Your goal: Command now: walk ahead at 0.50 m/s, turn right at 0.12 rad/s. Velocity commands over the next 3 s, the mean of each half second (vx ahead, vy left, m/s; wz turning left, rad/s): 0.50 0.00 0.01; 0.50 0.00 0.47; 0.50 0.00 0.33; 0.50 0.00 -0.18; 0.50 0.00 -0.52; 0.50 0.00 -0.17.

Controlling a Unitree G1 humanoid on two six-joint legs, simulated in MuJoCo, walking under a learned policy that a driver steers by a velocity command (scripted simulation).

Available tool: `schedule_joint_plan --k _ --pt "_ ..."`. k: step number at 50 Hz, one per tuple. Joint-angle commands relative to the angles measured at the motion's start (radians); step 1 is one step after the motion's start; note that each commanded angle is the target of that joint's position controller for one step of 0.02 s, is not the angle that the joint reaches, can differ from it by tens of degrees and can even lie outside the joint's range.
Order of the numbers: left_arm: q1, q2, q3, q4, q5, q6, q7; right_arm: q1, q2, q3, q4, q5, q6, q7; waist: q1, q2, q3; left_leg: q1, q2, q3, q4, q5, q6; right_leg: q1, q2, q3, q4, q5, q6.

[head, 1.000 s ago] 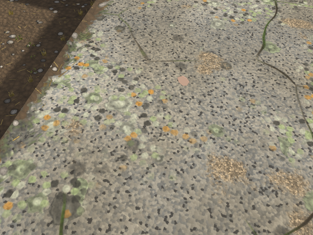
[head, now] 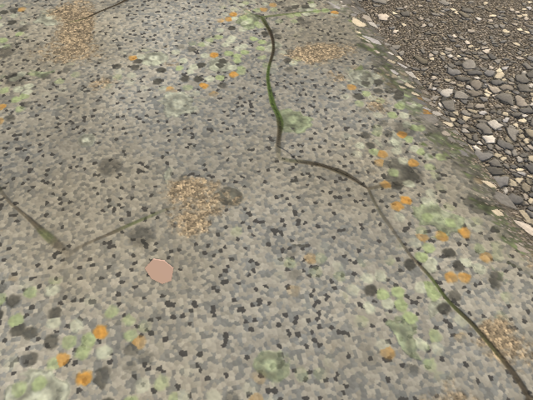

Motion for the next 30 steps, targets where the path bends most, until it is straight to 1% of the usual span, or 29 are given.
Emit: schedule_joint_plan --k 1,4,6,8,9,10,11,12,13,14,15,16,17,18,19,20,21,22,23,25,28,30 --pt "-0.075 0.019 -0.004 -0.076 0.004 -0.019 -0.007 -0.042 -0.178 -0.044 -0.056 0.008 -0.009 -0.009 0.009 0.121 0.001 0.063 0.249 -0.194 -0.178 0.203 0.173 -0.065 -0.028 -0.002 -0.185 0.137 0.015" --pt "-0.161 0.019 -0.007 -0.089 -0.003 -0.027 -0.018 -0.006 -0.195 -0.046 -0.027 0.017 0.002 -0.010 -0.023 0.126 0.017 0.055 0.233 -0.133 -0.176 0.206 0.152 0.010 0.001 -0.032 -0.342 0.261 0.018" --pt "-0.209 0.027 -0.005 -0.104 -0.009 -0.031 -0.025 0.028 -0.201 -0.047 -0.004 0.022 0.009 -0.010 -0.036 0.128 0.030 0.083 0.255 -0.136 -0.165 0.203 0.146 0.028 0.012 -0.035 -0.392 0.279 0.008" --pt "-0.236 0.041 -0.001 -0.119 -0.012 -0.036 -0.033 0.037 -0.209 -0.051 0.012 0.026 0.019 -0.013 -0.029 0.133 0.043 0.134 0.283 -0.145 -0.142 0.227 0.134 0.028 0.017 -0.031 -0.434 0.238 -0.016" --pt "-0.233 0.051 0.003 -0.122 -0.011 -0.038 -0.036 0.036 -0.216 -0.053 0.018 0.027 0.025 -0.015 -0.017 0.136 0.041 0.159 0.295 -0.147 -0.122 0.259 0.126 0.045 0.022 -0.033 -0.452 0.208 -0.031" --pt "-0.206 0.065 0.009 -0.116 -0.010 -0.040 -0.037 0.028 -0.224 -0.056 0.021 0.027 0.030 -0.018 0.005 0.140 0.026 0.177 0.298 -0.141 -0.084 0.334 0.115 0.093 0.033 -0.044 -0.470 0.182 -0.046" --pt "-0.134 0.086 0.022 -0.097 -0.005 -0.041 -0.034 0.008 -0.229 -0.056 0.021 0.029 0.035 -0.022 0.054 0.137 -0.016 0.174 0.276 -0.110 0.004 0.479 0.096 0.207 0.058 -0.070 -0.504 0.182 -0.067" --pt "0.002 0.127 0.045 -0.054 0.000 -0.039 -0.026 0.010 -0.209 -0.048 0.020 0.026 0.038 -0.024 0.116 0.118 -0.106 0.127 0.228 -0.068 0.168 0.569 0.070 0.408 0.071 -0.082 -0.511 0.193 -0.096" --pt "0.186 0.199 0.067 -0.020 0.010 -0.035 -0.014 0.006 -0.160 -0.025 -0.007 0.002 0.036 -0.028 0.187 0.022 -0.251 -0.059 0.174 -0.023 0.464 0.349 0.029 0.699 -0.098 0.104 -0.478 0.217 -0.161" --pt "0.232 0.281 0.081 -0.002 0.012 -0.029 -0.016 0.128 -0.047 0.009 -0.030 0.002 0.017 -0.023 0.122 -0.247 -0.360 -0.451 -0.003 -0.018 0.810 -0.308 -0.036 0.998 -0.315 0.569 -0.578 0.013 -0.321" --pt "0.238 0.187 0.058 -0.002 -0.004 -0.026 -0.017 0.074 -0.144 -0.011 -0.015 0.020 -0.001 -0.017 0.165 -0.168 -0.339 -0.576 0.033 -0.137 0.932 -0.393 -0.032 0.973 -0.309 0.670 -0.665 -0.150 -0.316" --pt "0.173 0.152 0.044 -0.006 -0.006 -0.028 -0.015 -0.019 -0.189 -0.025 -0.043 0.041 -0.012 -0.011 0.156 -0.118 -0.195 -0.637 0.081 -0.121 0.946 -0.308 -0.021 0.857 -0.277 0.532 -0.685 -0.130 -0.276" --pt "0.109 0.127 0.035 -0.013 0.001 -0.028 -0.014 -0.066 -0.182 -0.022 -0.049 0.036 -0.013 -0.014 0.129 -0.044 -0.125 -0.607 0.125 -0.100 0.908 -0.217 -0.020 0.728 -0.242 0.413 -0.702 -0.038 -0.250" --pt "0.061 0.097 0.027 -0.015 0.010 -0.031 -0.017 -0.088 -0.173 -0.025 -0.049 0.021 -0.008 -0.015 0.102 -0.019 -0.070 -0.571 0.152 -0.097 0.856 -0.157 -0.026 0.619 -0.209 0.333 -0.733 0.051 -0.237" --pt "0.033 0.077 0.022 -0.014 0.021 -0.037 -0.017 -0.068 -0.162 -0.028 -0.043 0.019 0.004 -0.013 0.069 -0.042 -0.058 -0.509 0.175 -0.109 0.829 -0.115 -0.030 0.545 -0.187 0.272 -0.762 0.113 -0.227" --pt "0.022 0.072 0.023 -0.008 0.021 -0.045 -0.018 -0.046 -0.142 -0.025 -0.033 0.023 0.017 -0.012 0.053 -0.052 -0.054 -0.469 0.180 -0.113 0.812 -0.094 -0.036 0.499 -0.176 0.227 -0.792 0.144 -0.227" --pt "0.022 0.075 0.026 0.004 0.019 -0.055 -0.018 -0.035 -0.122 -0.022 -0.028 0.025 0.030 -0.014 0.043 -0.045 -0.045 -0.454 0.179 -0.115 0.799 -0.081 -0.043 0.465 -0.174 0.181 -0.815 0.181 -0.230" --pt "0.024 0.085 0.030 0.017 0.019 -0.063 -0.017 -0.046 -0.114 -0.021 -0.032 0.025 0.040 -0.016 0.038 -0.035 -0.025 -0.465 0.178 -0.124 0.779 -0.053 -0.050 0.443 -0.175 0.138 -0.836 0.213 -0.231" --pt "0.030 0.094 0.034 0.029 0.021 -0.067 -0.013 -0.068 -0.111 -0.022 -0.040 0.023 0.045 -0.019 0.040 -0.022 -0.008 -0.489 0.176 -0.135 0.749 -0.013 -0.058 0.437 -0.176 0.103 -0.850 0.242 -0.229" --pt "0.045 0.105 0.037 0.050 0.024 -0.069 -0.005 -0.112 -0.106 -0.022 -0.054 0.020 0.046 -0.019 0.051 -0.004 0.010 -0.533 0.166 -0.152 0.663 0.094 -0.065 0.459 -0.169 0.034 -0.860 0.302 -0.216" --pt "0.046 0.117 0.037 0.065 0.020 -0.066 0.003 -0.186 -0.090 -0.017 -0.073 0.019 0.038 -0.004 0.076 -0.001 0.028 -0.501 0.149 -0.108 0.480 0.261 -0.056 0.471 -0.136 -0.077 -0.871 0.335 -0.178" --pt "0.080 0.132 0.039 0.084 0.016 -0.061 0.008 -0.261 -0.071 -0.008 -0.101 0.018 0.035 0.008 0.110 0.011 0.050 -0.493 0.142 -0.068 0.391 0.309 -0.046 0.503 -0.146 -0.114 -0.876 0.336 -0.166"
